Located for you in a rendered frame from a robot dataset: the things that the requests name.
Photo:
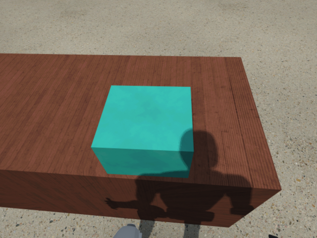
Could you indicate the left robot thigh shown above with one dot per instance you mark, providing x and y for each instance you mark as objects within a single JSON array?
[{"x": 128, "y": 232}]

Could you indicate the carton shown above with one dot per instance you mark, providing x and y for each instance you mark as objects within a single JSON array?
[{"x": 146, "y": 131}]

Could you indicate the pedestal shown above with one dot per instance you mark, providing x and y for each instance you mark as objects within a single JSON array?
[{"x": 50, "y": 108}]

